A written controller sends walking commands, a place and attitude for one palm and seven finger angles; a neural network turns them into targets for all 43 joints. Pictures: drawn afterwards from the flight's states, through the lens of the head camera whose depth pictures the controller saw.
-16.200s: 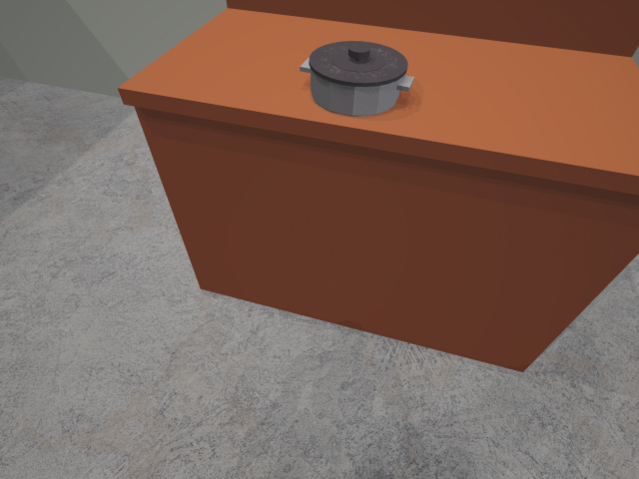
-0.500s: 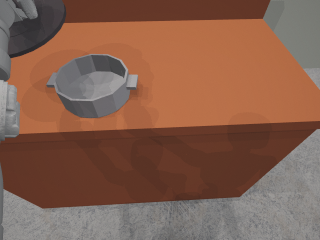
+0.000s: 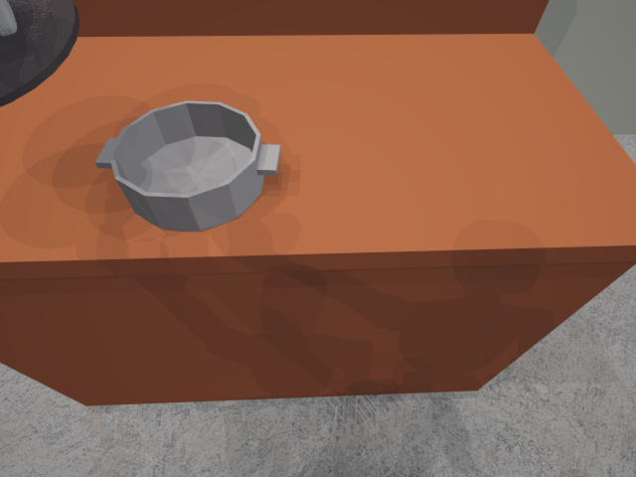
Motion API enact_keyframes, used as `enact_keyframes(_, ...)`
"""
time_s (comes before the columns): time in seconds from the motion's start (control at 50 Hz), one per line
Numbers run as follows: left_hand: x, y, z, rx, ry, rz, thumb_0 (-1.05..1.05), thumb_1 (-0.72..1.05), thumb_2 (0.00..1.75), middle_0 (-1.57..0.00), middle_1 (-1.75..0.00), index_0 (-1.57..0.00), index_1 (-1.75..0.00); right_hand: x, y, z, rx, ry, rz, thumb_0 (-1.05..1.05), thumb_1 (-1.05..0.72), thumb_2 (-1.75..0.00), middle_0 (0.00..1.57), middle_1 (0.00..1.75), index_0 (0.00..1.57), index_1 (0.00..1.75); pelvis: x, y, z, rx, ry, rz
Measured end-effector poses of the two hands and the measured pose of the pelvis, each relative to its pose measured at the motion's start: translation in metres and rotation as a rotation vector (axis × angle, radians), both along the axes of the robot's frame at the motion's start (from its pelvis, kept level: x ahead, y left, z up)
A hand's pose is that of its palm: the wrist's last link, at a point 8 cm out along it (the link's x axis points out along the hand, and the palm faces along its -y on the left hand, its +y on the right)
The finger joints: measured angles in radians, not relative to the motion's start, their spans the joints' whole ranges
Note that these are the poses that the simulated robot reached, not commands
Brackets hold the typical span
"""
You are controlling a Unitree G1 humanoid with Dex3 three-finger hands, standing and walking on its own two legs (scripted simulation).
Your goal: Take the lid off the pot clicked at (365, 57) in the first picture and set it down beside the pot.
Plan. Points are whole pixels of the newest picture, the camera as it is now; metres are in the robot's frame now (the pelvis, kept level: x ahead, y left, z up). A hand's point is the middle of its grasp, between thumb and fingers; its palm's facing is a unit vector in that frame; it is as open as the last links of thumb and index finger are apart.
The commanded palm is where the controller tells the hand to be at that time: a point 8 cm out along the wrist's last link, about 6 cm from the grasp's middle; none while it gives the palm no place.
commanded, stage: move the lid sideways beside the pot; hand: left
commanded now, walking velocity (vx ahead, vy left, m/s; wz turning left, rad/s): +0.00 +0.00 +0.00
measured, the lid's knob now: out of the picture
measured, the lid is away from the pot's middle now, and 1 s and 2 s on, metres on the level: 0.17 0.23 0.23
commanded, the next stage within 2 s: lower the lid onto the table in 0.70 s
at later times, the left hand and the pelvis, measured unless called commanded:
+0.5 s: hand out of the picture +0.47 +0.35 +0.30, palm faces -0.16 -0.19 -0.97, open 3.4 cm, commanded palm +0.49 +0.36 +0.38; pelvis +0.00 +0.00 +0.00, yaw +0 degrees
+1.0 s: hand out of the picture +0.47 +0.35 +0.29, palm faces -0.19 -0.26 -0.95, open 3.4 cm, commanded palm +0.50 +0.35 +0.36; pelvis +0.01 +0.00 +0.00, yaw -1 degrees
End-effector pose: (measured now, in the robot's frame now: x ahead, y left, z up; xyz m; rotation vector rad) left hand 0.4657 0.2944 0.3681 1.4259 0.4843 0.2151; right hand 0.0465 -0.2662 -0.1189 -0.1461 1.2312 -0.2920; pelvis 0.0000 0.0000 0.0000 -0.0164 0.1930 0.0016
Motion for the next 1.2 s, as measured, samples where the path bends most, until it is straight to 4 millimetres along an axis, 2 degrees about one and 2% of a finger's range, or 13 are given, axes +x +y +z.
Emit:
enact_keyframes(0.18, -0.007, 0.021, -0.005, -0.021, 0.021, 0.059, -0.14, 0.44, 0.83, -0.42, -0.91, -1.15, -1.19, 0.003, -0.001, 0.000, -0.002, -0.003, -0.007, 0.01, -0.90, -0.90, 0.20, 0.30, 0.20, 0.30, 0.000, -0.001, -0.001, -0.002, -0.003, -0.009)
enact_keyframes(0.4, -0.011, 0.050, -0.010, -0.022, 0.048, 0.126, -0.14, 0.44, 0.83, -0.42, -0.91, -1.15, -1.19, -0.009, -0.003, 0.001, -0.022, 0.045, -0.014, 0.01, -0.90, -0.90, 0.20, 0.30, 0.20, 0.30, 0.002, 0.000, 0.000, -0.007, 0.008, -0.006)
enact_keyframes(0.58, -0.008, 0.062, -0.010, -0.032, 0.041, 0.146, -0.14, 0.44, 0.83, -0.42, -0.91, -1.15, -1.19, -0.016, -0.003, 0.001, -0.026, 0.071, -0.026, 0.01, -0.90, -0.90, 0.20, 0.30, 0.20, 0.30, 0.007, 0.002, -0.001, -0.009, 0.019, -0.011)
enact_keyframes(0.9, 0.000, 0.056, -0.011, -0.057, 0.052, 0.159, -0.14, 0.45, 0.83, -0.42, -0.91, -1.15, -1.19, -0.011, 0.002, -0.002, -0.006, 0.062, -0.022, 0.01, -0.90, -0.90, 0.20, 0.30, 0.20, 0.30, 0.008, 0.003, -0.001, -0.010, 0.026, -0.006)
enact_keyframes(1.2, 0.013, 0.061, -0.040, -0.109, 0.108, 0.202, -0.14, 0.45, 0.83, -0.42, -0.91, -1.15, -1.19, -0.030, -0.004, 0.004, -0.040, 0.089, -0.057, 0.01, -0.90, -0.90, 0.20, 0.30, 0.20, 0.30, 0.012, 0.002, -0.002, -0.012, 0.038, -0.019)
